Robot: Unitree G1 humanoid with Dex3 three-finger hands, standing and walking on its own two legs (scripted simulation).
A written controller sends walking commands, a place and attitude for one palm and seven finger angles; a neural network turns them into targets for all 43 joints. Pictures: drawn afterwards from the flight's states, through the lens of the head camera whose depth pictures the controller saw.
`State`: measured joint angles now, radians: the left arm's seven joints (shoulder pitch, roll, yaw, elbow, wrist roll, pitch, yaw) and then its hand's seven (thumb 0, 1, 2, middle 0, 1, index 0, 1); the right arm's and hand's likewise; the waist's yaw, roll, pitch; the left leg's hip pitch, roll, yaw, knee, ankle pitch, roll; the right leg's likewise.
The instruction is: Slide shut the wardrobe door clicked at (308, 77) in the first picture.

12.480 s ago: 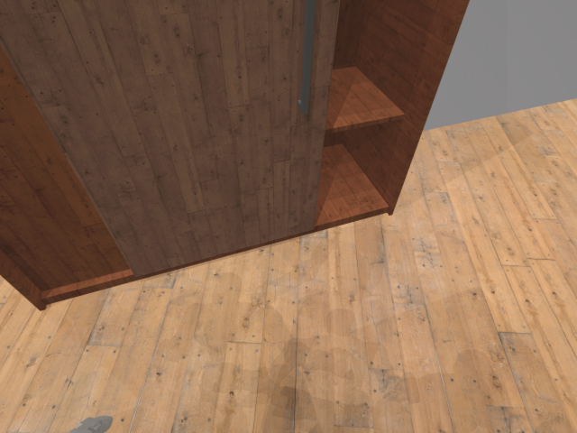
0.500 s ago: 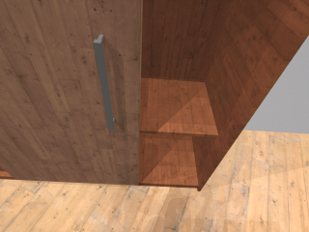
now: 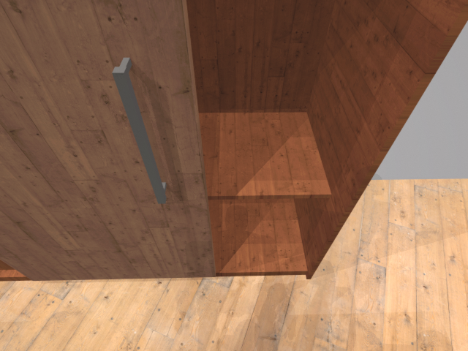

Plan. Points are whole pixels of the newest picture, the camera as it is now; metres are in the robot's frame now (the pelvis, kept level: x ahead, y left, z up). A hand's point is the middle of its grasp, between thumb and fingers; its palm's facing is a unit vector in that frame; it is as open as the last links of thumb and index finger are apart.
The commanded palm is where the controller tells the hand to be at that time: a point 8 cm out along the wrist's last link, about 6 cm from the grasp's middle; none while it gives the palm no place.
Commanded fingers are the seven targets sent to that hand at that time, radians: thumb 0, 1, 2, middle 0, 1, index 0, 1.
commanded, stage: come to a stop and stand still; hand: left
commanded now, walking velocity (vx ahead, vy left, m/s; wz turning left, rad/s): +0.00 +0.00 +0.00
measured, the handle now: (147, 144) +0.46 +0.20 +0.08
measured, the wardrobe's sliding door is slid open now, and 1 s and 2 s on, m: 0.39 0.39 0.39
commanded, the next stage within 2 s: look again from close up in 0.86 s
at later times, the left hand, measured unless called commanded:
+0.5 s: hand out of the picture -0.01 +0.17 -0.17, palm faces +0.01 -0.98 -0.20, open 7.3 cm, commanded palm none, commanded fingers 0.00 0.90 0.90 -0.20 -0.30 -0.20 -0.30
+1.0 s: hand out of the picture -0.02 +0.15 -0.17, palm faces +0.02 -0.98 -0.18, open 7.3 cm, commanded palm none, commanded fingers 0.00 0.90 0.90 -0.20 -0.30 -0.20 -0.30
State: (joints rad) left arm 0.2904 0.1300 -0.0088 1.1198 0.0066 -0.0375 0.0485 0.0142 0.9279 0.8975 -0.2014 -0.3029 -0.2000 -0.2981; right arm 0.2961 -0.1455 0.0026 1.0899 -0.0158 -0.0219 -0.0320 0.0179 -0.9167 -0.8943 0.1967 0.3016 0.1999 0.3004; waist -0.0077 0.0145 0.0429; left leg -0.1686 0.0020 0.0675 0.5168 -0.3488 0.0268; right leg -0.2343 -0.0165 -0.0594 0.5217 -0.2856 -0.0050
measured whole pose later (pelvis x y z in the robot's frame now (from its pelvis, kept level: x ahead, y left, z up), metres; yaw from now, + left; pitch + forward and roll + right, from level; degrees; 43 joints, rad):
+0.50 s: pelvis -0.01 +0.00 +0.00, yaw -1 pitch -2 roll +1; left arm 0.29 0.14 -0.01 1.12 0.01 -0.01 0.03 0.01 0.92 0.90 -0.20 -0.30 -0.20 -0.30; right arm 0.32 -0.15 0.03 1.13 -0.01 -0.03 -0.03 0.01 -0.91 -0.89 0.20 0.30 0.20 0.30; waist 0.00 0.02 0.03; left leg -0.11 -0.02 0.09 0.43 -0.30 0.03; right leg -0.21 -0.03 -0.03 0.50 -0.26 0.00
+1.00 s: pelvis -0.01 -0.01 +0.01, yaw -1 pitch -2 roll +1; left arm 0.31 0.12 -0.01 1.14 0.01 -0.02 0.04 0.01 0.92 0.90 -0.20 -0.30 -0.20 -0.30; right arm 0.31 -0.12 0.02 1.15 -0.01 -0.03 -0.04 0.01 -0.91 -0.89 0.19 0.30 0.20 0.30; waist 0.00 0.01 0.03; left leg -0.10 0.01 0.08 0.42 -0.29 0.01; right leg -0.20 -0.01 -0.05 0.48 -0.25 -0.02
